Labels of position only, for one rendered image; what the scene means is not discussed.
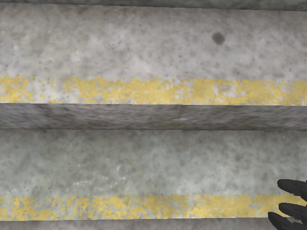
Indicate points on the robot right hand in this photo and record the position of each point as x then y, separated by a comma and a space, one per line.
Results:
298, 188

